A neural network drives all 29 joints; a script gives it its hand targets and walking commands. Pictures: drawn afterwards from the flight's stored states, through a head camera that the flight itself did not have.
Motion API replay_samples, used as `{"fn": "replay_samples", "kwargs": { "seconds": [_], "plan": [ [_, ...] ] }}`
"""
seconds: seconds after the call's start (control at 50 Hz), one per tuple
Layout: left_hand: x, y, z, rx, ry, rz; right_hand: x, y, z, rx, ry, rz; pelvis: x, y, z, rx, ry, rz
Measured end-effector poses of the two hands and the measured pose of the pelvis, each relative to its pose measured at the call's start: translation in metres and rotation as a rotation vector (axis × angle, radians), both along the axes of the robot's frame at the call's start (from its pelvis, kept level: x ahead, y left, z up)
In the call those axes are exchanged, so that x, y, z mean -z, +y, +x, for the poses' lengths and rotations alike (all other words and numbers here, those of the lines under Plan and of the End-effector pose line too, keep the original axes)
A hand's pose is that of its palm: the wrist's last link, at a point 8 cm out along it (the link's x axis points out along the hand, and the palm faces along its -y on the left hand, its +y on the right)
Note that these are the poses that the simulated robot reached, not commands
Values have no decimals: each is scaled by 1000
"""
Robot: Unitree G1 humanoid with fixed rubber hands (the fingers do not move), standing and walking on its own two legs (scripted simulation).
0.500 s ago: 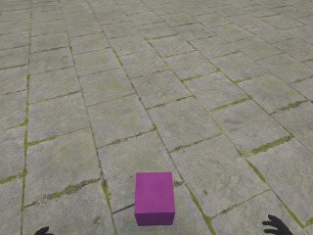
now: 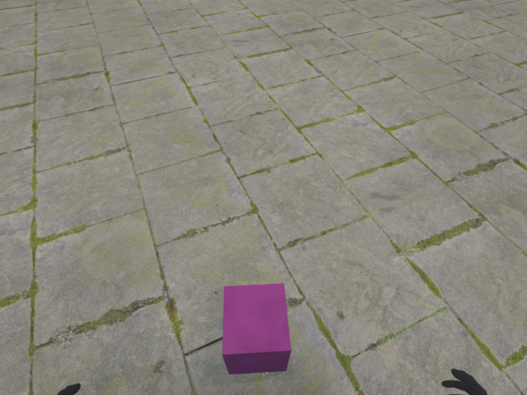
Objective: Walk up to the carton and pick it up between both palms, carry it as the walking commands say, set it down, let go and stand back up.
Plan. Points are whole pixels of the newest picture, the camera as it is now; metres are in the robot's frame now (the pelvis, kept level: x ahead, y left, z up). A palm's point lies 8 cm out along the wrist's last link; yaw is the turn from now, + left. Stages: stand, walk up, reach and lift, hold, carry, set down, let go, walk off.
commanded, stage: walk up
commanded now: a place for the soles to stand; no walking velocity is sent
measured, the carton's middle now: (256, 329) +0.43 +0.03 -0.65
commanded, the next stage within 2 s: reach and lift in 0.34 s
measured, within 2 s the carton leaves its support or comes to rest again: neither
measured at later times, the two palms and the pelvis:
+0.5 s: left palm out of the picture +0.14 +0.30 -0.09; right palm (463, 379) +0.17 -0.30 -0.09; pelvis -0.01 +0.00 -0.01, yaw +6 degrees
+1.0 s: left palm (120, 340) +0.25 +0.27 -0.14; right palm (401, 330) +0.26 -0.25 -0.14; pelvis -0.05 +0.00 -0.06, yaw +7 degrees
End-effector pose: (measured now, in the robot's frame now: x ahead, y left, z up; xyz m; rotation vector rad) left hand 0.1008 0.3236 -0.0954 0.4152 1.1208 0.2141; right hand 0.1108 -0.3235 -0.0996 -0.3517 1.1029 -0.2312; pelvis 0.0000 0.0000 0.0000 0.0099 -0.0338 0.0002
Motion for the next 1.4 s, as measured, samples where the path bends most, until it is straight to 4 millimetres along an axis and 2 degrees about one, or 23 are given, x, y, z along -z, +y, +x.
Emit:
{"fn": "replay_samples", "kwargs": {
  "seconds": [0.34, 0.44, 0.52, 0.62, 0.7, 0.82, 0.98, 1.2, 1.4],
  "plan": [
    [0, 2, 7, 17, -7, 7, -1, -1, 7, 8, -23, -6, 2, 2, 4, 12, 1, -1],
    [-10, -13, 39, 18, -115, -53, -9, 13, 39, -25, -101, 8, 7, 3, -5, -75, 22, -2],
    [-4, -21, 44, -9, -100, -77, -10, 22, 59, -44, -116, 19, 9, 5, -11, -100, 23, -5],
    [7, -27, 51, -33, -106, -110, -3, 27, 67, -36, -109, 37, 16, 5, -11, -109, 57, -9],
    [17, -32, 72, -22, -138, -122, 7, 32, 80, -26, -124, 53, 26, 4, -15, -113, 98, -12],
    [28, -43, 110, 4, -201, -130, 21, 46, 109, -30, -180, 88, 42, 3, -25, -113, 169, -15],
    [45, -54, 144, -8, -239, -151, 41, 70, 144, -27, -226, 143, 58, -2, -46, -114, 267, -18],
    [67, -71, 196, -30, -295, -196, 63, 96, 204, -34, -295, 186, 80, -7, -74, -128, 418, -31],
    [96, -96, 254, -30, -365, -251, 91, 120, 254, -9, -371, 239, 101, -11, -83, -130, 582, -45]
  ]
}}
